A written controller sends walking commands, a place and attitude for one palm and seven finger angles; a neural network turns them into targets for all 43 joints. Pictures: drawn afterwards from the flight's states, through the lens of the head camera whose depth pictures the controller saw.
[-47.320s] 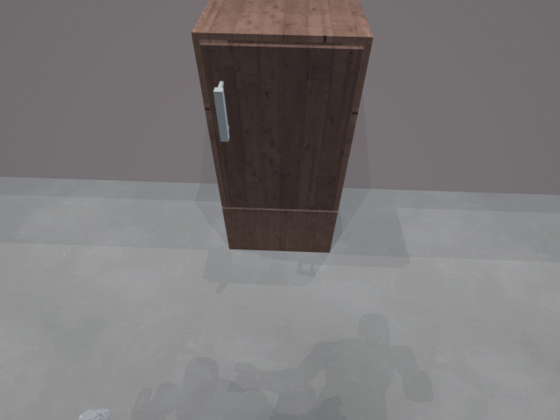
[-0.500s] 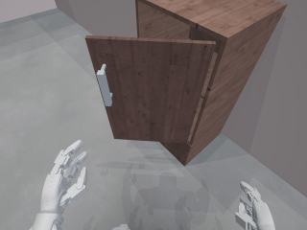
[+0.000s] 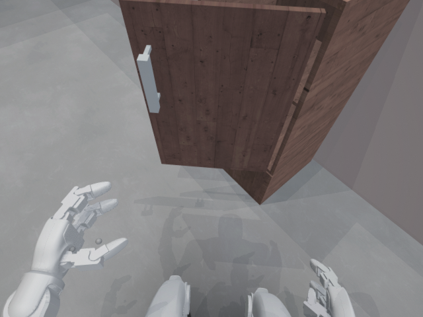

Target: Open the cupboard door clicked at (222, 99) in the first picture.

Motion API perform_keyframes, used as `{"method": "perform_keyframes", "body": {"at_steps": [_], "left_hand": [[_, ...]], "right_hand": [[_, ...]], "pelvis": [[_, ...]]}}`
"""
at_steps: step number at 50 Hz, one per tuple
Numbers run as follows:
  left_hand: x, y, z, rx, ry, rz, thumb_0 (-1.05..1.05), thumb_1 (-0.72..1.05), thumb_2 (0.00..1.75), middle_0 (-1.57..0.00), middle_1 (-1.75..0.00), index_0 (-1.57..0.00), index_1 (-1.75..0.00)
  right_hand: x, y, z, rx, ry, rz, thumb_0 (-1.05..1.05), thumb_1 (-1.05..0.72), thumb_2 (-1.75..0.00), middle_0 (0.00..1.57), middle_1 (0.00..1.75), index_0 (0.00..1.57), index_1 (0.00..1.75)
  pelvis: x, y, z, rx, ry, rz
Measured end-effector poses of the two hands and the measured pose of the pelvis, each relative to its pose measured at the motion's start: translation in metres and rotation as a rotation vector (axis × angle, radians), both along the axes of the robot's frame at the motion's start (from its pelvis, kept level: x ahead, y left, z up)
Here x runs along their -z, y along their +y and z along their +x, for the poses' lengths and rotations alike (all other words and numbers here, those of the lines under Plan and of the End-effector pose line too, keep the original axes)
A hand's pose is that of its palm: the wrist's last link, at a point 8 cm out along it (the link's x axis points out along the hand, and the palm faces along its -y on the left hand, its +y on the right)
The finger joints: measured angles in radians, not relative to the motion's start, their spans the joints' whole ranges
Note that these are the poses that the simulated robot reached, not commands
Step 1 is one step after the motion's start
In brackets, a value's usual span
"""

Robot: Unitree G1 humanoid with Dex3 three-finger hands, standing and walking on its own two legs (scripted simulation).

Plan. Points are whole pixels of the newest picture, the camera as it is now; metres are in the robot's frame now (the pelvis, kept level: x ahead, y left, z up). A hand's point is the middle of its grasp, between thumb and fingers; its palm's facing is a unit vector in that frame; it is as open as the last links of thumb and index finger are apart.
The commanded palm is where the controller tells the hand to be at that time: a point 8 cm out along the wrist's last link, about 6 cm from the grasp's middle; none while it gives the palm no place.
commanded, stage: raise the hand with hooked fingers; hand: left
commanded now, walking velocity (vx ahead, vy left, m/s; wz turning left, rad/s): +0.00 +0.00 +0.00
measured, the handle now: (151, 80) +0.62 +0.19 +0.05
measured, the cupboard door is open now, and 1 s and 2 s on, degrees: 45 45 45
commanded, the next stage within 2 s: move the hooked fingers beside the handle in 1.32 s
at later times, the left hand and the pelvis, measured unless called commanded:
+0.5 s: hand (67, 220) +0.26 +0.26 +0.05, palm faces -0.01 -1.00 -0.06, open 13.5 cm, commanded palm +0.25 +0.32 +0.06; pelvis +0.01 +0.02 +0.01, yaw +0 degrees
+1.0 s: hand (59, 193) +0.30 +0.29 +0.07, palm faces -0.04 -1.00 -0.04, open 14.0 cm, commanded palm +0.28 +0.33 +0.07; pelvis +0.02 +0.02 +0.02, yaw -1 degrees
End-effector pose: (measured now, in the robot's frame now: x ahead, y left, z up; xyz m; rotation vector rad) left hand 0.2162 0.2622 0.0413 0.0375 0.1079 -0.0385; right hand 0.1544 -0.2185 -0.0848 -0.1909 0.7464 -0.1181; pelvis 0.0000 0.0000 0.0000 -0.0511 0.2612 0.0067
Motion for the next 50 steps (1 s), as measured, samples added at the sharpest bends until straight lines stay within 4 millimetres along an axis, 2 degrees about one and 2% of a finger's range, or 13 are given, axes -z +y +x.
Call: {"method": "perform_keyframes", "body": {"at_steps": [6,13,22,28,35,43,50], "left_hand": [[-0.007,0.015,0.004,-0.021,-0.036,0.016,0.01,0.06,0.54,-0.26,-0.85,-0.26,-0.84],[-0.006,0.028,0.01,-0.009,-0.042,0.012,0.0,-0.11,0.47,-0.27,-0.96,-0.27,-0.95],[-0.015,0.047,0.02,-0.022,-0.063,0.018,0.0,-0.32,0.38,-0.29,-1.09,-0.28,-1.08],[-0.018,0.06,0.029,-0.023,-0.052,0.017,0.0,-0.43,0.33,-0.3,-1.16,-0.29,-1.15],[-0.025,0.073,0.043,-0.019,-0.058,0.023,-0.01,-0.48,0.31,-0.3,-1.19,-0.29,-1.19],[-0.03,0.084,0.06,-0.018,-0.053,0.017,-0.01,-0.49,0.3,-0.3,-1.2,-0.3,-1.2],[-0.028,0.079,0.067,0.003,-0.051,0.0,-0.01,-0.49,0.3,-0.3,-1.2,-0.29,-1.2]], "right_hand": [[-0.008,-0.018,-0.017,0.032,0.029,-0.066,0.01,-0.9,-0.9,0.21,0.3,0.2,0.3],[-0.026,-0.029,-0.006,0.032,-0.015,-0.127,0.01,-0.9,-0.9,0.21,0.3,0.2,0.3],[-0.04,-0.01,0.022,-0.03,-0.08,-0.112,0.01,-0.91,-0.9,0.21,0.3,0.2,0.3],[-0.038,0.003,0.03,-0.066,-0.078,-0.087,0.01,-0.9,-0.9,0.21,0.3,0.2,0.3],[-0.033,0.002,0.023,-0.066,-0.039,-0.085,0.01,-0.9,-0.9,0.21,0.3,0.2,0.3],[-0.031,-0.013,0.008,-0.031,0.014,-0.109,0.01,-0.9,-0.9,0.21,0.3,0.2,0.3],[-0.033,-0.025,-0.002,-0.003,0.034,-0.124,0.01,-0.9,-0.9,0.21,0.3,0.2,0.3]], "pelvis": [[-0.004,0.008,0.002,0.004,-0.001,0.001],[-0.007,0.014,0.005,0.002,-0.006,-0.004],[-0.011,0.018,0.008,-0.004,-0.012,-0.01],[-0.013,0.019,0.011,-0.007,-0.01,-0.014],[-0.014,0.019,0.013,-0.006,-0.006,-0.015],[-0.017,0.017,0.015,0.001,0.001,-0.011],[-0.018,0.015,0.017,0.009,0.008,-0.007]]}}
